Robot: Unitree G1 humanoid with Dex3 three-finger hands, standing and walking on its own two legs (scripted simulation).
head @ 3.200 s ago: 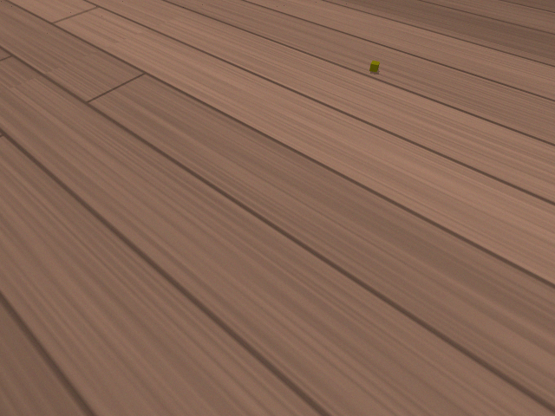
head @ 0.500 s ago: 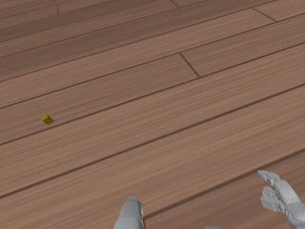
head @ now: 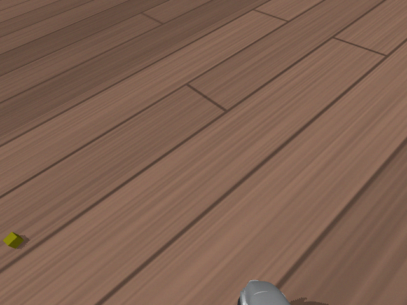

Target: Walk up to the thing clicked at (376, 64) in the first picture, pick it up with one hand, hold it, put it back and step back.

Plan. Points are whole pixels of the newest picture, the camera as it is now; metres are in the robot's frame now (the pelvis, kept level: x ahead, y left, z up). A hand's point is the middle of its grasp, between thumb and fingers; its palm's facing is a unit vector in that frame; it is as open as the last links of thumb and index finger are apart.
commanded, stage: walk up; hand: left
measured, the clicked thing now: (13, 240) +0.66 +1.04 -0.72
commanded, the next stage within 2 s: none
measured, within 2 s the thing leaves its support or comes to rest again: neither
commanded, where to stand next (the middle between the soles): +0.18 +1.01 m, yaw -30 degrees
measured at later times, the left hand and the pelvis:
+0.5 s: hand out of the picture +0.18 +0.55 -0.14, palm faces -0.15 -0.78 -0.60, open 7.4 cm; pelvis +0.07 +0.22 -0.01, yaw -8 degrees
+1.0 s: hand out of the picture +0.25 +0.71 -0.10, palm faces -0.22 -0.74 -0.63, open 7.4 cm; pelvis +0.10 +0.42 -0.02, yaw -15 degrees
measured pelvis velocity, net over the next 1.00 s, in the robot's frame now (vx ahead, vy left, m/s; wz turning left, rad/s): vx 0.10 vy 0.42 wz -0.25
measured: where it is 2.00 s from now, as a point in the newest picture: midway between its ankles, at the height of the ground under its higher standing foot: outside the picture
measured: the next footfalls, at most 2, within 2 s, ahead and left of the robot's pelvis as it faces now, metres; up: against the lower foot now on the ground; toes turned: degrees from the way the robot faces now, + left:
left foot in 0.38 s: +0.14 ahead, +0.34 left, +0.00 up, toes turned -4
right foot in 0.72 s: +0.20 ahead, +0.20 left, +0.00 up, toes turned -18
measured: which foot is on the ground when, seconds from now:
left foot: down 0.00-0.00, up 0.02-0.36, down 0.38-0.72, up 0.74-1.00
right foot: down 0.00-0.40, up 0.42-0.70, down 0.72-1.00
